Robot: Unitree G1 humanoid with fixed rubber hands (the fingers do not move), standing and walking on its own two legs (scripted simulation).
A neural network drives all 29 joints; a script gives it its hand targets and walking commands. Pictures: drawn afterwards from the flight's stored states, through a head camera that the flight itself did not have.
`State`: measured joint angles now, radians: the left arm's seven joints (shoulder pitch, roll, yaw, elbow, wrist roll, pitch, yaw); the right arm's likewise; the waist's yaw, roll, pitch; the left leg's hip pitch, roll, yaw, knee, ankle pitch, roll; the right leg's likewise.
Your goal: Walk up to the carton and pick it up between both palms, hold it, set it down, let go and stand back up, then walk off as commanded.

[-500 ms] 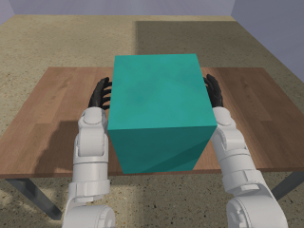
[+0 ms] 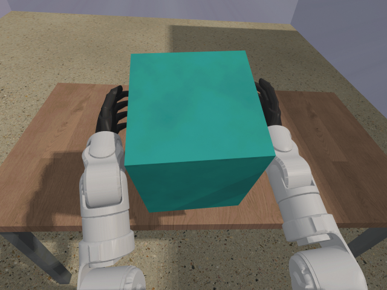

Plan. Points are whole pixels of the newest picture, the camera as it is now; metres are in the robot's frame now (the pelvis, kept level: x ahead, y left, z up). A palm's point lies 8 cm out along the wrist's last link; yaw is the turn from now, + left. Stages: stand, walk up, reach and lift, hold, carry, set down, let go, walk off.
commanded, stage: hold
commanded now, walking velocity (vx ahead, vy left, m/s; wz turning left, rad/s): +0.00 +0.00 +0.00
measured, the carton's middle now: (192, 140) +0.36 +0.02 +0.15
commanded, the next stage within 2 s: none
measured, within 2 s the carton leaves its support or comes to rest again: neither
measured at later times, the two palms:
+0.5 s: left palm (134, 134) +0.34 +0.13 +0.17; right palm (284, 132) +0.36 -0.16 +0.17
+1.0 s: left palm (110, 136) +0.32 +0.17 +0.19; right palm (273, 130) +0.34 -0.13 +0.19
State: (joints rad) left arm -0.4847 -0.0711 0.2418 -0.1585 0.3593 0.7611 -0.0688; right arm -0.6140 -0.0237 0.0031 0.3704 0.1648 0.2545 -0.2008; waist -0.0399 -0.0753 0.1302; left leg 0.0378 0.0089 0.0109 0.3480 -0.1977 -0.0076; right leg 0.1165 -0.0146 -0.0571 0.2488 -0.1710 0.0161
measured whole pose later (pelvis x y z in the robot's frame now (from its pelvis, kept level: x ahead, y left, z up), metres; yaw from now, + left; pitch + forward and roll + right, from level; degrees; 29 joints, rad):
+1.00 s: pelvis -0.02 +0.00 +0.00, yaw +0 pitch -12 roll -1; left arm -0.50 -0.09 0.24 -0.12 0.36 0.77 -0.06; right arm -0.61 -0.02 -0.02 0.40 0.15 0.26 -0.19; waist -0.04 -0.07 0.13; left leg 0.04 0.01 0.01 0.35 -0.18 -0.01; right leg 0.12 -0.02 -0.06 0.25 -0.15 0.02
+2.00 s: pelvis -0.02 +0.01 +0.00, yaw +0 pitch -12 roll -1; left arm -0.46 -0.08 0.22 -0.17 0.36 0.78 -0.07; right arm -0.60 -0.03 -0.01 0.37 0.17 0.27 -0.19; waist -0.04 -0.06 0.14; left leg 0.03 0.00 0.01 0.34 -0.17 0.00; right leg 0.12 -0.03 -0.06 0.24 -0.15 0.02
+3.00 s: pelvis -0.02 +0.00 +0.00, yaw +1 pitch -12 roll -1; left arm -0.49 -0.11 0.22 -0.02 0.36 0.74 -0.04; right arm -0.62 -0.03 -0.08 0.51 0.13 0.24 -0.15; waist -0.04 -0.05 0.14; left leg 0.03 0.00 0.01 0.34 -0.16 0.00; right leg 0.11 -0.02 -0.06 0.25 -0.15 0.02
